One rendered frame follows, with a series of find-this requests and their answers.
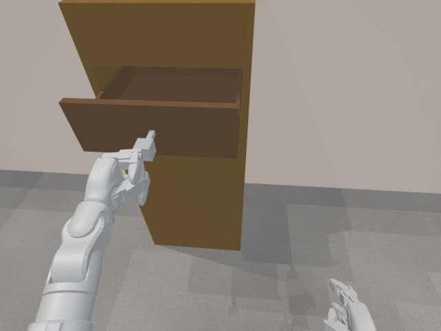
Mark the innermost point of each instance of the handle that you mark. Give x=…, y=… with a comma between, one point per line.
x=147, y=146

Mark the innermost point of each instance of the robot left hand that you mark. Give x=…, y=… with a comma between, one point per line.
x=108, y=185

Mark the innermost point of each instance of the robot right hand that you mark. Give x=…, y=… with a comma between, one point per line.
x=355, y=318

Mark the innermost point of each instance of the drawer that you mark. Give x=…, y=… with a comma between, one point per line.
x=195, y=112

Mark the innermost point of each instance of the left robot forearm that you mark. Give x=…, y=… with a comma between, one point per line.
x=73, y=279

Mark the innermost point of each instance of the cabinet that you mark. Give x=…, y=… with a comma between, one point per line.
x=192, y=202

